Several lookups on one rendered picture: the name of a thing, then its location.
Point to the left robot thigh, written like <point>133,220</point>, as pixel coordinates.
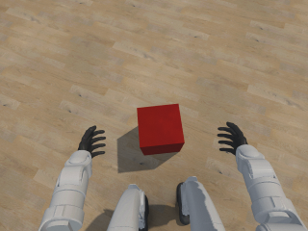
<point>127,211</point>

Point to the robot right hand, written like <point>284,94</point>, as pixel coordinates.
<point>237,138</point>

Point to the carton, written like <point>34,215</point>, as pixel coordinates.
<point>160,129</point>

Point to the left robot shin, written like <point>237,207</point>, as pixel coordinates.
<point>141,217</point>

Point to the right robot forearm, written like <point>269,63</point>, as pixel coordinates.
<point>269,203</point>

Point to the robot left hand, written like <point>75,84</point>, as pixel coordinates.
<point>87,141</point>

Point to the left robot forearm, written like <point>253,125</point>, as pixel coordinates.
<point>65,212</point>

